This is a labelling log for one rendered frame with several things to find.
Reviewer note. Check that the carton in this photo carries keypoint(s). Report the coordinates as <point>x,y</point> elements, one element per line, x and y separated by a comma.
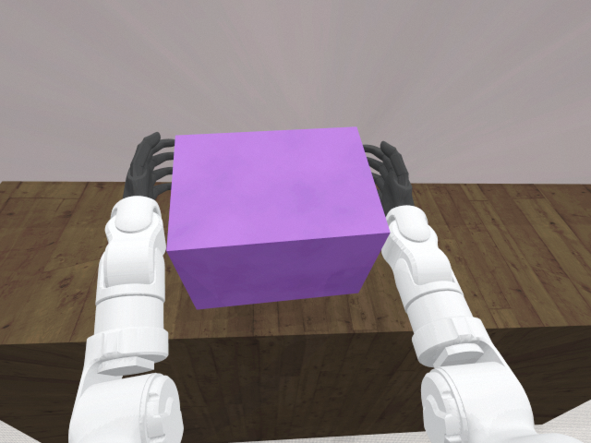
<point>268,216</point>

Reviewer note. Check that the robot left hand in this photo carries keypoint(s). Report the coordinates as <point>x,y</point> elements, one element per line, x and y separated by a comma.
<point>140,176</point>

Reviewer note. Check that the robot left forearm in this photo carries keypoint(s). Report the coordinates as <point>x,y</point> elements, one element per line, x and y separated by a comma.
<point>128,334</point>

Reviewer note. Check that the left robot upper arm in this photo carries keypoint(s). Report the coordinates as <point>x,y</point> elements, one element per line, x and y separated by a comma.
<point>141,409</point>

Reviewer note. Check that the right robot upper arm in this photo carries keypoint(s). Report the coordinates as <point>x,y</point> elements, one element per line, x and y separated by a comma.
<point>479,403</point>

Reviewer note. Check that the robot right hand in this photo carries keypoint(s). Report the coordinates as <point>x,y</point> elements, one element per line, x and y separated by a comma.
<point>393,182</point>

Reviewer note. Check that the robot right forearm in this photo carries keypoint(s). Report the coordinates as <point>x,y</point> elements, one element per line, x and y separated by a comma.
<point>445,332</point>

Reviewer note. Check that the pedestal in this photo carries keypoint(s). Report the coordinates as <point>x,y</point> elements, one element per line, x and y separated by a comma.
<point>331,366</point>

